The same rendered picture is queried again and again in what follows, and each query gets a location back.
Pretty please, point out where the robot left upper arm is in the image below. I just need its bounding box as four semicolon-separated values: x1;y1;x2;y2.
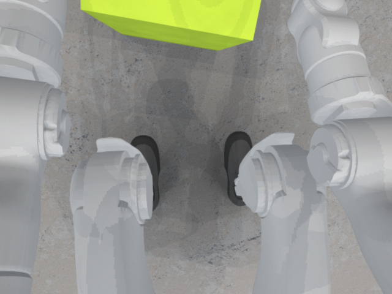
0;76;70;294

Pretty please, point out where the robot right forearm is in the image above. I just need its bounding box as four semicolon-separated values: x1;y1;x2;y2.
287;0;392;125

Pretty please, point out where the robot left forearm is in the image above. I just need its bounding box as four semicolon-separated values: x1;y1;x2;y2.
0;0;67;88

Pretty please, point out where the robot left shin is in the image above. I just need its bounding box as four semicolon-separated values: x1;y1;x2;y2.
70;137;151;214

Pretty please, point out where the robot right upper arm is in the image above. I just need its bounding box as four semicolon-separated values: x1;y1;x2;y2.
307;116;392;294

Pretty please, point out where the carton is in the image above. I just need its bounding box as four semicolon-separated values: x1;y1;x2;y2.
81;0;261;51

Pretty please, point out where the right robot foot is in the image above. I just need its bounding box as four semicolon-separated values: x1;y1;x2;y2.
224;131;252;206

